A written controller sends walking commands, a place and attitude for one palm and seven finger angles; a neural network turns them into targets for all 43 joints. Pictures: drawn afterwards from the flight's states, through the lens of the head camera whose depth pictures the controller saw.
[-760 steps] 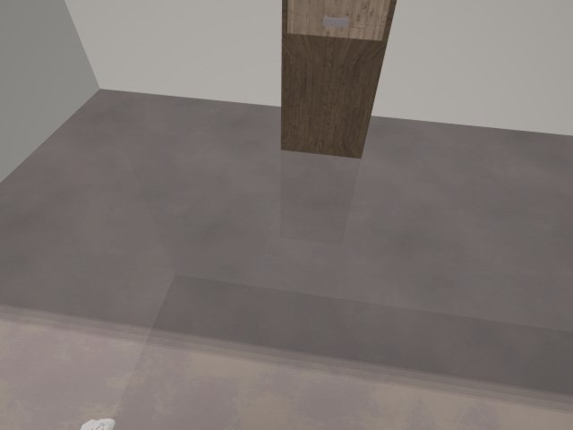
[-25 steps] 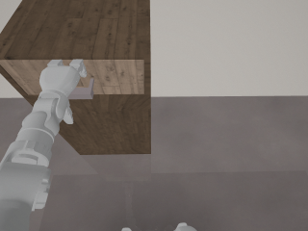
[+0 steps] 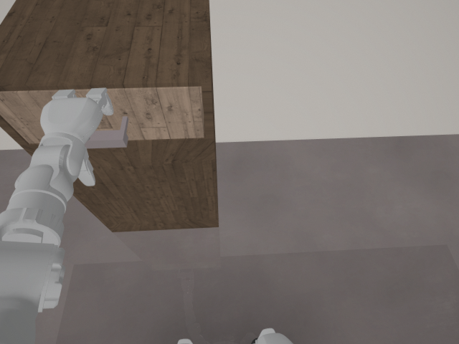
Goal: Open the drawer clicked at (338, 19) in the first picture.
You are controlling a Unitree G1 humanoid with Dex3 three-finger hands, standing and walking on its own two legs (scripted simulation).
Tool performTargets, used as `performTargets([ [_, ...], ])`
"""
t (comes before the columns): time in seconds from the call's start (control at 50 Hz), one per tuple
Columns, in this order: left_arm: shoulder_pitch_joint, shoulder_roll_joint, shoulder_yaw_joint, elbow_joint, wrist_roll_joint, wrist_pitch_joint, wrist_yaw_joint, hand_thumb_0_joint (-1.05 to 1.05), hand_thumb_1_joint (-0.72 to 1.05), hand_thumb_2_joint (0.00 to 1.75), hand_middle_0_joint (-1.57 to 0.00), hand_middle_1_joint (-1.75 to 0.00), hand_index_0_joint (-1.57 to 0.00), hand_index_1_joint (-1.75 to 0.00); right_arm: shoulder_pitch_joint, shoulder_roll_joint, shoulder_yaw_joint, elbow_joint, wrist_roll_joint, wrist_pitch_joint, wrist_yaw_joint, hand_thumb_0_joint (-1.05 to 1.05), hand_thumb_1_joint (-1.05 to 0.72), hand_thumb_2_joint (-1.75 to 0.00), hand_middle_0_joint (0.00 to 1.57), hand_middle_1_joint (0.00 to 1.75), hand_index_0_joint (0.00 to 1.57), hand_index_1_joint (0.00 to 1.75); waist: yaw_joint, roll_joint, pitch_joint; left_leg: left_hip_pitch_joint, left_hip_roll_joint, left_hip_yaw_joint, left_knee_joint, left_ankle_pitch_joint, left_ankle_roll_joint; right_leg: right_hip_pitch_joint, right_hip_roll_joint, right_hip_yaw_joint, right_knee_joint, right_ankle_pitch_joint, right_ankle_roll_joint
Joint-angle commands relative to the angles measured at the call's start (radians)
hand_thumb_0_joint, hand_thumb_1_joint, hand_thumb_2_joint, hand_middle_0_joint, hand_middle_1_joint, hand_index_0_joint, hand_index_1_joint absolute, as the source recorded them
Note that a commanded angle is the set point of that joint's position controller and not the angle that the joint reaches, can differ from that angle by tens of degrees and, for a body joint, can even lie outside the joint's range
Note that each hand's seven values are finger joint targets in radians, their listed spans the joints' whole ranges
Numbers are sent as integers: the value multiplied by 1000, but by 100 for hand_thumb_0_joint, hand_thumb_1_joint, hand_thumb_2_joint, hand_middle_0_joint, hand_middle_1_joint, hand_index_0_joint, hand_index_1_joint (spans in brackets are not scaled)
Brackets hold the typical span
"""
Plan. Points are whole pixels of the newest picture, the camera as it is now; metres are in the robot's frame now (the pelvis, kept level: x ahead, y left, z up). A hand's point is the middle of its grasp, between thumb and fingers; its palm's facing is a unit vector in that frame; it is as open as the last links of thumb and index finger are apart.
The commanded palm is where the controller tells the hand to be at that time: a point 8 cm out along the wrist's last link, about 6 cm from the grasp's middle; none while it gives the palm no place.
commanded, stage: re-aim the fingers above the handle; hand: left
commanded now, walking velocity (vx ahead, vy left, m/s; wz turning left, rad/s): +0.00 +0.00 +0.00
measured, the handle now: (103, 130) +0.54 +0.25 -0.01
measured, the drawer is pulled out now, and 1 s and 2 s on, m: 0.00 0.00 0.00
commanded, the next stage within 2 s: lower the fingers behind the handle in 1.44 s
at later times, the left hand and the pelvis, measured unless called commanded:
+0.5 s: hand (86, 137) +0.48 +0.24 +0.05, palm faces -0.05 +0.00 -1.00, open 13.8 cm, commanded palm +0.46 +0.24 +0.11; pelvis -0.01 +0.01 +0.00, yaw +0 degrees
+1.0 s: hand (90, 135) +0.48 +0.24 +0.05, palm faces -0.06 -0.01 -1.00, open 13.8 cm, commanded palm +0.46 +0.24 +0.11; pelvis +0.00 +0.00 +0.00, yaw +0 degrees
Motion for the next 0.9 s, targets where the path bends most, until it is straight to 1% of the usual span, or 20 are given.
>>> performTargets([
  [0.0,-486,270,60,-213,-14,-9,52,0,-50,30,-30,-120,-30,-120,114,-160,-54,-51,-2,-22,-19,0,-90,-90,20,30,20,30,-19,26,-429,236,-30,38,-47,432,36,234,14,-53,-63,351,-36],
  [0.04,-492,251,50,-215,-11,-8,56,0,-50,30,-30,-120,-30,-120,116,-158,-56,-45,-4,-27,-19,0,-90,-90,20,30,20,30,-15,52,-436,264,-27,31,-46,448,31,204,16,-61,-58,332,-40],
  [0.08,-529,198,10,-228,-23,-7,55,0,-50,30,-30,-120,-30,-120,119,-156,-58,-37,-7,-29,-17,0,-90,-90,20,30,20,30,-32,70,-430,293,-24,27,-41,475,27,180,17,-66,-60,333,-43],
  [0.12,-480,264,72,-201,-22,2,57,0,-50,30,-30,-120,-30,-120,121,-162,-56,-32,-7,-26,-12,0,-90,-90,20,30,20,30,-3,65,-442,295,-23,22,-41,495,23,194,20,-69,-52,340,-44],
  [0.16,-495,211,25,-187,-20,16,57,0,-50,30,-30,-120,-30,-120,113,-155,-51,-39,-6,-24,-9,0,-90,-90,20,30,20,30,-12,66,-413,274,-24,25,-49,471,22,183,19,-75,-57,321,-44],
  [0.24,-461,241,50,-164,-10,35,57,0,-50,30,-30,-120,-30,-120,104,-157,-45,-53,-6,-21,-7,0,-90,-90,20,30,20,30,6,39,-408,250,-26,28,-55,468,25,210,19,-73,-54,331,-45],
  [0.3,-496,215,24,-178,-8,38,52,0,-50,30,-30,-120,-30,-120,103,-155,-47,-60,-3,-23,-8,0,-90,-90,20,30,20,30,-9,34,-403,258,-22,29,-56,450,27,196,18,-70,-60,316,-42],
  [0.32,-464,262,68,-170,-7,39,51,0,-50,30,-30,-120,-30,-120,104,-160,-46,-59,-3,-22,-8,0,-90,-90,20,30,20,30,11,37,-410,257,-22,26,-58,452,25,204,18,-72,-53,313,-45],
  [0.38,-463,238,53,-178,-14,28,47,0,-50,30,-30,-120,-30,-120,102,-157,-44,-68,-6,-23,-11,0,-90,-90,20,30,20,30,4,16,-416,253,-23,26,-57,468,27,219,17,-71,-54,329,-44],
  [0.42,-463,246,57,-171,-10,26,47,0,-50,30,-30,-120,-30,-120,102,-159,-46,-62,-3,-25,-12,0,-90,-90,20,30,20,30,1,17,-386,246,-21,26,-58,438,27,194,17,-71,-58,304,-42],
  [0.5,-488,202,29,-211,-9,12,56,0,-50,30,-30,-120,-30,-120,112,-151,-53,-59,-6,-31,-10,0,-90,-90,20,30,20,30,-4,50,-431,298,-17,17,-49,486,23,175,19,-76,-51,306,-44],
  [0.54,-498,196,22,-201,-13,18,57,0,-50,30,-30,-120,-30,-120,111,-152,-52,-54,-7,-31,-9,0,-90,-90,20,30,20,30,-11,43,-412,289,-18,20,-46,474,23,168,20,-76,-54,304,-43],
  [0.58,-511,212,36,-198,-16,20,61,0,-50,30,-30,-120,-30,-120,113,-156,-52,-49,-9,-30,-10,0,-90,-90,20,30,20,30,-11,33,-420,276,-21,19,-48,469,24,183,19,-73,-54,311,-44],
  [0.62,-499,232,42,-147,-13,37,62,0,-50,30,-30,-120,-30,-120,113,-160,-46,-42,-4,-27,-11,0,-90,-90,20,30,20,30,-16,3,-378,233,-24,23,-55,414,28,184,18,-71,-62,293,-41],
  [0.68,-526,267,67,-201,-6,29,63,0,-50,30,-30,-120,-30,-120,111,-159,-48,-52,-9,-30,-12,0,-90,-90,20,30,20,30,2,43,-454,254,-27,29,-50,458,29,227,16,-65,-51,334,-45],
  [0.74,-473,260,64,-164,-4,37,52,0,-50,30,-30,-120,-30,-120,112,-158,-46,-54,-6,-27,-11,0,-90,-90,20,30,20,30,7,30,-424,242,-25,31,-49,473,28,223,18,-68,-50,344,-42],
  [0.78,-484,211,27,-164,-13,36,42,0,-50,30,-30,-120,-30,-120,114,-156,-49,-54,-4,-28,-11,0,-90,-90,20,30,20,30,-12,33,-415,254,-23,30,-49,469,27,205,18,-70,-58,332,-43],
  [0.82,-485,264,59,-160,-9,34,39,0,-50,30,-30,-120,-30,-120,118,-163,-48,-49,-1,-27,-17,0,-90,-90,20,30,20,30,-10,7,-404,234,-22,29,-53,439,31,213,17,-64,-59,331,-40],
  [0.84,-496,228,27,-176,-10,28,36,0,-50,30,-30,-120,-30,-120,116,-157,-48,-58,-3,-30,-17,0,-90,-90,20,30,20,30,-10,35,-414,242,-26,32,-54,442,31,212,17,-64,-60,329,-39],
  [0.88,-492,242,47,-197,-18,12,33,0,-50,30,-30,-120,-30,-120,117,-158,-50,-54,-5,-31,-18,0,-90,-90,20,30,20,30,-6,37,-432,259,-24,29,-48,476,30,223,17,-63,-57,349,-43],
])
